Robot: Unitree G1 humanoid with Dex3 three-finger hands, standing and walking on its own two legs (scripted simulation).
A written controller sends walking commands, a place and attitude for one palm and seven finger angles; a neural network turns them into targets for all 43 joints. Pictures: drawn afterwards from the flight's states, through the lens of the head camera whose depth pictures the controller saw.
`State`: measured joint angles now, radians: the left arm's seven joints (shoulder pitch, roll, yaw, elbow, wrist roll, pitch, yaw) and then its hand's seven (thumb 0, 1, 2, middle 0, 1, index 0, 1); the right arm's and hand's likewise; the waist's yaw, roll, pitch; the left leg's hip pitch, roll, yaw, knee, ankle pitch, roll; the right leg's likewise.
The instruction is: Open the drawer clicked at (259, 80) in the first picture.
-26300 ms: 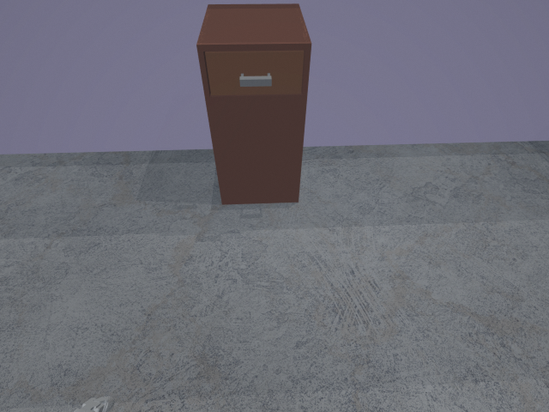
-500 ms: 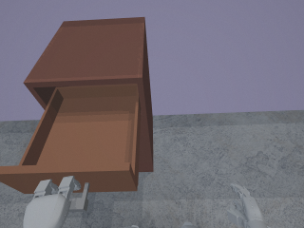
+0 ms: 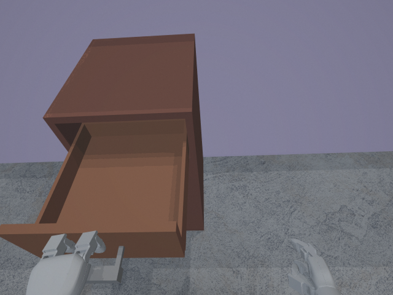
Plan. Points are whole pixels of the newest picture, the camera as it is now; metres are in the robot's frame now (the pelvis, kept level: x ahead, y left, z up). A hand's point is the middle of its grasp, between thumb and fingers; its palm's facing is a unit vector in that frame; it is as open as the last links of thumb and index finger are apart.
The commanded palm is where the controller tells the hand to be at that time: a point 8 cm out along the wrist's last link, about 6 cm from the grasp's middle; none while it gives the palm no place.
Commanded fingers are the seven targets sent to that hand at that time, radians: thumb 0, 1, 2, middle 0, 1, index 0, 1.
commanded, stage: lift the hand off the handle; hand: left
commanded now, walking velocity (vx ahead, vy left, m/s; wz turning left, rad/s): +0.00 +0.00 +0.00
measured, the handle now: (95, 262) +0.18 +0.24 -0.04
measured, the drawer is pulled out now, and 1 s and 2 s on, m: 0.30 0.30 0.30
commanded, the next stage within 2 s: draw the hand back to the body in 1.32 s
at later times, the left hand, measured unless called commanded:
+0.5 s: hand (65, 269) +0.15 +0.24 +0.06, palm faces +0.05 -0.08 -1.00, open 13.6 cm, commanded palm +0.12 +0.24 +0.11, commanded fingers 0.00 -0.50 0.30 -0.30 -1.20 -0.30 -1.20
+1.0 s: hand (55, 258) +0.15 +0.25 +0.09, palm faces +0.04 -0.12 -0.99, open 13.9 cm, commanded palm +0.12 +0.24 +0.15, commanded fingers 0.00 -0.50 0.30 -0.30 -1.20 -0.30 -1.20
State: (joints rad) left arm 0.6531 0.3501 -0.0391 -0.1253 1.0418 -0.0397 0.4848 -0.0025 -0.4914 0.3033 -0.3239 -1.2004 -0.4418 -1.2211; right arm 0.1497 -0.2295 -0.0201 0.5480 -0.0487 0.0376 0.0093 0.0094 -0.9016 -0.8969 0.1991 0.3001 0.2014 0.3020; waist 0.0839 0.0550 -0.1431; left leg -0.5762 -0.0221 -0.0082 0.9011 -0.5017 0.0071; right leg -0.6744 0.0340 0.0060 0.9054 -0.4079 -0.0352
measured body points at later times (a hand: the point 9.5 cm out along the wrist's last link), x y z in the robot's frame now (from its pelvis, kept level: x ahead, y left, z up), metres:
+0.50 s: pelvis +0.00 +0.00 +0.01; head +0.01 -0.04 +0.46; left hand +0.14 +0.24 +0.11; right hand +0.21 -0.21 -0.08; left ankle -0.03 +0.12 -0.69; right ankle +0.02 -0.10 -0.69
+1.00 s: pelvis +0.01 +0.01 +0.03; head +0.02 -0.03 +0.48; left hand +0.14 +0.25 +0.15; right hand +0.23 -0.20 -0.06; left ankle -0.03 +0.12 -0.69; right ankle +0.02 -0.10 -0.69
